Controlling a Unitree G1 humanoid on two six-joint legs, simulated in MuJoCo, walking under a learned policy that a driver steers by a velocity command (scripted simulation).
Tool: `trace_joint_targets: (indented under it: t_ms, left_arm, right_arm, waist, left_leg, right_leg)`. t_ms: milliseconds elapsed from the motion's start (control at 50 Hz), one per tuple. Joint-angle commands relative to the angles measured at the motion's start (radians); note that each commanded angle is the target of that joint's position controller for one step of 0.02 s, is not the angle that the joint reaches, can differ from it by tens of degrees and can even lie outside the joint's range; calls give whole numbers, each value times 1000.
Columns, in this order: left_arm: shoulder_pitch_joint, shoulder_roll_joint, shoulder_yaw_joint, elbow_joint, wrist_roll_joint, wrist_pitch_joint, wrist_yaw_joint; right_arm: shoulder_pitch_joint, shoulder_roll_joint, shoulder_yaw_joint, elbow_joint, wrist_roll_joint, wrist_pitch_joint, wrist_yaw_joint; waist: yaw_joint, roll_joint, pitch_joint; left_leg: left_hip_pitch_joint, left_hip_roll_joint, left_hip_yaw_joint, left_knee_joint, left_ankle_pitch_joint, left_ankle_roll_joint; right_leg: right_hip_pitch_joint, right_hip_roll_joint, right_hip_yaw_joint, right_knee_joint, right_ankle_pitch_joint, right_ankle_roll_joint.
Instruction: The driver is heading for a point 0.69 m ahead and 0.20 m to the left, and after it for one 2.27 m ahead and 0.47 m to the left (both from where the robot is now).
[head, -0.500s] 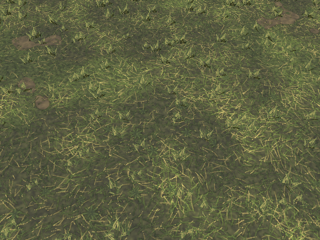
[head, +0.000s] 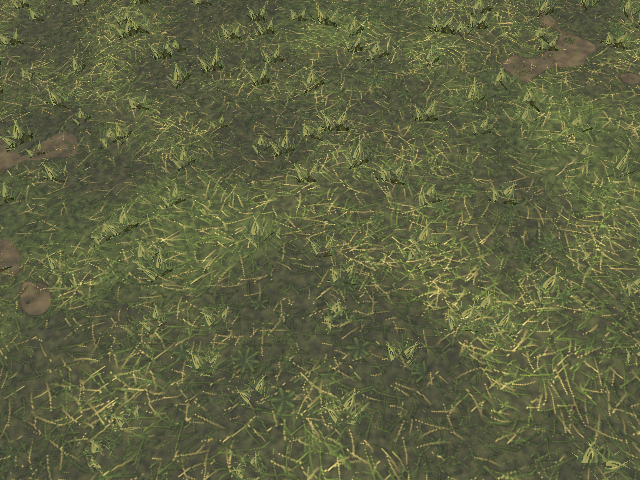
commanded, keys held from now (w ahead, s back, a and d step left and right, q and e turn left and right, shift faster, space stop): w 0.68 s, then w+q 0.28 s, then q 0.04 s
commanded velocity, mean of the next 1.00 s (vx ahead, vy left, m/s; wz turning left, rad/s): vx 0.50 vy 0.00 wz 0.09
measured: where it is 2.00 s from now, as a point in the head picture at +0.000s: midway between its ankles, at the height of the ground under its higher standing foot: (311, 366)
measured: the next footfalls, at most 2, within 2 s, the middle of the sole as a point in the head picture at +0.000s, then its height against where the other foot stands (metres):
left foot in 0.46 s outside the picture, level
right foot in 0.98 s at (371, 367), level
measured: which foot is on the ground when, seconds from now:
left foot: up 0.00-0.44, down 0.46-1.00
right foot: down 0.00-0.46, up 0.48-0.96, down 0.98-1.00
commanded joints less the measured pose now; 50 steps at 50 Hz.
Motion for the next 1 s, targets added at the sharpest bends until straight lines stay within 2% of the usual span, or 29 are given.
trace_joint_targets:
  t_ms: [20,40,60,100,160,220,260,320,380,400,420,440,460,480,500,520,540,560,580,620,680,740,800,860,920,940,960,980,1000]
  left_arm:
    - [146,127,34,-4,8,1,6]
    - [114,102,26,-7,17,-6,4]
    - [101,98,25,-4,17,-10,2]
    - [111,118,31,11,12,-20,5]
    - [156,145,38,39,10,-18,20]
    - [196,155,38,61,2,-11,30]
    - [234,167,40,81,-4,-7,32]
    - [286,174,43,113,-10,6,34]
    - [289,189,50,130,-15,22,40]
    - [280,196,53,132,-15,27,42]
    - [257,203,55,129,-16,32,43]
    - [248,185,48,126,-14,37,45]
    - [253,143,29,105,3,36,46]
    - [369,24,-7,92,7,14,36]
    - [328,99,10,108,-8,-9,30]
    - [239,161,27,79,-34,-23,24]
    - [181,155,25,65,-35,-27,28]
    - [150,146,29,61,-19,-24,33]
    - [166,136,33,64,-13,-12,35]
    - [196,97,29,76,-9,11,37]
    - [121,85,28,49,3,25,42]
    - [12,71,24,14,10,16,37]
    - [-92,59,17,-12,3,4,27]
    - [-172,66,14,-38,-6,-9,11]
    - [-148,110,26,-41,-8,-24,2]
    - [-98,126,33,-28,-8,-29,4]
    - [14,158,52,5,-5,-32,11]
    - [168,218,72,32,18,-36,20]
    - [260,311,95,42,36,-23,28]
  right_arm:
    - [-93,-117,-25,-112,1,-38,-1]
    - [-75,-110,-30,-107,-6,-26,-4]
    - [-52,-91,-28,-98,-8,-13,-5]
    - [-51,-66,-25,-97,-13,3,-9]
    - [-146,-59,-23,-126,-22,4,-10]
    - [-240,-36,-14,-147,-20,-3,0]
    - [-309,-27,-8,-164,-15,-7,8]
    - [-388,-31,-4,-195,-7,-13,23]
    - [-401,-53,-7,-214,-6,-22,40]
    - [-372,-67,-12,-208,-6,-25,42]
    - [-302,-87,-23,-189,-9,-27,41]
    - [-157,-127,-46,-142,-13,-27,34]
    - [26,-195,-69,-101,-23,-25,24]
    - [97,-281,-88,-79,-26,-18,23]
    - [101,-185,-61,-83,-16,-16,25]
    - [23,-148,-47,-95,-16,-18,23]
    - [-49,-127,-40,-110,-20,-18,21]
    - [-101,-99,-32,-114,-27,-19,24]
    - [-127,-76,-25,-116,-36,-25,25]
    - [-131,-75,-25,-106,-31,-34,28]
    - [-97,-111,-35,-80,-27,-39,16]
    - [-47,-119,-36,-56,-18,-29,3]
    - [2,-136,-41,-34,-8,-20,-6]
    - [50,-137,-43,-11,-1,-8,-11]
    - [42,-152,-53,-8,1,5,-21]
    - [30,-155,-56,-10,1,10,-22]
    - [22,-137,-50,-16,-2,13,-22]
    - [6,-90,-33,-42,-14,15,-21]
    - [105,3,-9,-73,-12,4,-24]
  waist:
    - [84,-79,-94]
    - [47,-106,-75]
    - [28,-118,-67]
    - [14,-105,-49]
    - [31,-73,-18]
    - [63,-75,0]
    - [90,-72,16]
    - [117,-72,41]
    - [99,-89,40]
    - [78,-99,23]
    - [33,-106,-17]
    - [-34,-88,-107]
    - [-98,-6,-254]
    - [-50,256,-377]
    - [-81,214,-399]
    - [-72,157,-250]
    - [-45,82,-166]
    - [-19,44,-96]
    - [16,70,-81]
    - [44,74,-69]
    - [40,43,-25]
    - [13,36,1]
    - [-20,38,19]
    - [-41,48,34]
    - [-5,76,19]
    - [25,87,-2]
    - [78,78,-64]
    - [142,27,-196]
    - [120,-218,-353]
  left_leg:
    - [-471,102,-31,165,99,17]
    - [-402,131,-42,116,144,16]
    - [-357,137,-40,90,167,9]
    - [-351,142,-28,36,215,-9]
    - [-418,146,-24,-120,364,-34]
    - [-394,122,0,-304,509,-36]
    - [-372,102,19,-396,555,-35]
    - [-388,85,23,-477,528,-23]
    - [-367,70,22,-531,429,13]
    - [-315,56,33,-542,393,27]
    - [-205,26,62,-564,377,46]
    - [-1,-2,87,-579,392,74]
    - [305,134,-58,-536,439,131]
    - [661,362,-523,-626,248,293]
    - [670,377,-671,-730,136,293]
    - [551,346,-532,-747,135,247]
    - [410,308,-413,-767,209,222]
    - [280,271,-329,-801,293,210]
    - [201,244,-273,-829,350,198]
    - [130,223,-211,-880,399,207]
    - [115,223,-148,-926,463,220]
    - [121,187,-105,-933,474,198]
    - [121,167,-84,-920,446,181]
    - [169,192,-121,-870,419,178]
    - [218,225,-181,-794,427,154]
    - [215,221,-187,-746,469,143]
    - [190,175,-164,-634,554,120]
    - [68,100,-116,-378,503,79]
    - [-303,-57,5,3,148,-9]
  right_leg:
    - [430,-292,427,-307,-75,-187]
    - [344,-262,369,-336,-17,-174]
    - [292,-245,332,-366,12,-175]
    - [247,-234,267,-405,89,-189]
    - [269,-225,202,-430,171,-187]
    - [287,-193,131,-434,187,-156]
    - [311,-194,113,-433,164,-148]
    - [400,-231,121,-398,158,-147]
    - [484,-275,139,-335,231,-127]
    - [499,-279,138,-300,304,-117]
    - [497,-262,118,-220,456,-102]
    - [459,-210,78,-55,572,-77]
    - [278,-154,33,227,395,-42]
    - [-142,31,14,598,-164,31]
    - [-265,19,156,732,-415,24]
    - [-340,-34,154,768,-353,8]
    - [-321,-88,122,730,-262,4]
    - [-286,-119,110,664,-200,9]
    - [-220,-146,119,619,-155,10]
    - [-164,-156,112,564,-120,23]
    - [-232,-165,106,433,-10,52]
    - [-236,-142,95,237,149,69]
    - [-176,-97,75,70,245,81]
    - [-148,-72,83,-17,235,80]
    - [-64,-61,99,-78,150,56]
    - [11,-51,87,-94,116,43]
    - [169,-40,71,-117,96,18]
    - [429,-148,158,-68,174,-37]
    - [810,-401,498,-79,238,-171]
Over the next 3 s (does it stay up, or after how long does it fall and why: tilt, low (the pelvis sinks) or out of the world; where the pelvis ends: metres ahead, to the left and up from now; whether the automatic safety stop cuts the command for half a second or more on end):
stays up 0.72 0.04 0.01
